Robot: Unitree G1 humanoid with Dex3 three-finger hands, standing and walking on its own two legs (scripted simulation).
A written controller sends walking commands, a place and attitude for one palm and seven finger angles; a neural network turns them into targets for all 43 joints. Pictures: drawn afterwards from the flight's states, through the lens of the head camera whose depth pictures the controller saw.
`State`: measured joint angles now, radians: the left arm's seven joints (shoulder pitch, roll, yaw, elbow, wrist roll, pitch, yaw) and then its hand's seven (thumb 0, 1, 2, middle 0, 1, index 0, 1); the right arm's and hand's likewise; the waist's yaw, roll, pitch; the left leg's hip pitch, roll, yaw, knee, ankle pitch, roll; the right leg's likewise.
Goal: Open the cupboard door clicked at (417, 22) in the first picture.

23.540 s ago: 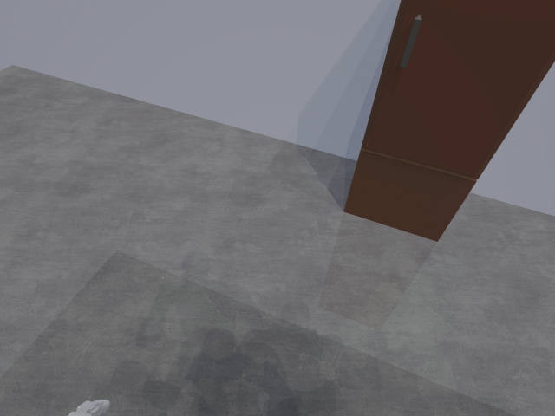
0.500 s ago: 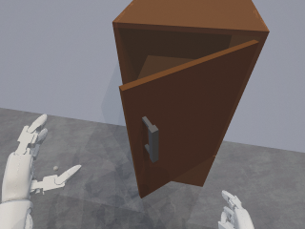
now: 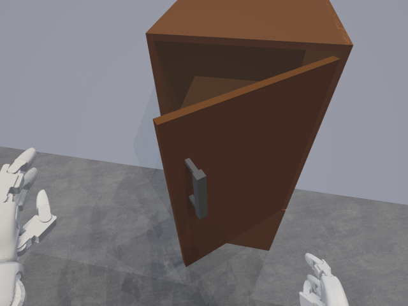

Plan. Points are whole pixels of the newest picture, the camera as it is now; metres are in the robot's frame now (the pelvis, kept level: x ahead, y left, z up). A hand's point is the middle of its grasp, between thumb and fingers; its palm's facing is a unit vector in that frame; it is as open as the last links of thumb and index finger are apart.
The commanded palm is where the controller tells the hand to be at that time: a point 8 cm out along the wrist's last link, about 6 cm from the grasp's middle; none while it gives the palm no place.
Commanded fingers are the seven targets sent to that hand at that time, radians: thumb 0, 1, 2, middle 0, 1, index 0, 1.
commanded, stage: draw the hand back to the body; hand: left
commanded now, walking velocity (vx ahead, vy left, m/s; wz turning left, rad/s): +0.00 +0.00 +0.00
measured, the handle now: (195, 189) +0.32 +0.07 +0.08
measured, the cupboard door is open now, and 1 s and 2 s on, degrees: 42 42 42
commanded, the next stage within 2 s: step back with the hand held close in 0.14 s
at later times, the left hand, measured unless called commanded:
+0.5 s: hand (47, 222) +0.18 +0.27 +0.14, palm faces +0.36 -0.79 -0.49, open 7.4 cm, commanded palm +0.12 +0.31 +0.17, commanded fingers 0.00 0.90 0.90 -0.20 -0.30 -0.20 -0.30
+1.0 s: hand out of the picture +0.10 +0.28 +0.15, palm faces +0.46 -0.76 -0.47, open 7.4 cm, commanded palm +0.03 +0.32 +0.17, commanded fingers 0.00 0.90 0.90 -0.20 -0.30 -0.20 -0.30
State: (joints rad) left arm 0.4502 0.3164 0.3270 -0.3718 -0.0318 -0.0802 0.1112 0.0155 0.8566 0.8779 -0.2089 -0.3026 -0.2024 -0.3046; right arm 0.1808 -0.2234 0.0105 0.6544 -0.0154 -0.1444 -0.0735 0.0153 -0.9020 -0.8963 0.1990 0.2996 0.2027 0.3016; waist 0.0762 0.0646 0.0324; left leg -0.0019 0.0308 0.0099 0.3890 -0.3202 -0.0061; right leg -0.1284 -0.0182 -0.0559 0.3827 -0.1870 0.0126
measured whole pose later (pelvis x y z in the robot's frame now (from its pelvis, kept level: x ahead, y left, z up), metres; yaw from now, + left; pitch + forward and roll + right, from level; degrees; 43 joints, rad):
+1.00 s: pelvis -0.11 +0.02 -0.02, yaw +1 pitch -1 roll +0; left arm 0.49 0.38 0.44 -0.50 0.02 -0.23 0.15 0.02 0.89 0.89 -0.21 -0.30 -0.21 -0.31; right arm 0.23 -0.21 0.01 0.56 -0.01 -0.10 -0.08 0.01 -0.90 -0.90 0.20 0.30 0.20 0.30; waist 0.00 -0.03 0.06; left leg -0.37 -0.01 0.02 0.69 -0.32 0.04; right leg -0.45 -0.04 -0.01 0.57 -0.13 0.03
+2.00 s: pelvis -0.24 -0.04 -0.02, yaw +1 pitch +1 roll +1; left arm 0.57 0.42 0.47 -0.57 -0.02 -0.22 0.16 0.02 0.89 0.89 -0.21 -0.30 -0.21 -0.31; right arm 0.21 -0.14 0.01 0.60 0.00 -0.19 -0.03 0.01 -0.90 -0.90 0.20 0.30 0.21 0.30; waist 0.03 -0.02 0.01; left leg -0.31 0.11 0.07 0.57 -0.27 -0.07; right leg -0.30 0.02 -0.04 0.60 -0.32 0.02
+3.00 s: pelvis -0.31 -0.04 -0.01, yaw +3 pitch -1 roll +0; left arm 0.29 0.20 0.01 0.91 0.02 0.05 0.01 0.00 0.97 0.89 -0.21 -0.30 -0.20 -0.30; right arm 0.26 -0.21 0.00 0.97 -0.03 0.02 0.01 0.01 -0.91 -0.90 0.20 0.30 0.20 0.30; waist -0.01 -0.05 0.06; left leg -0.26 -0.02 0.01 0.53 -0.25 0.02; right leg -0.31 0.01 -0.07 0.49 -0.17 -0.05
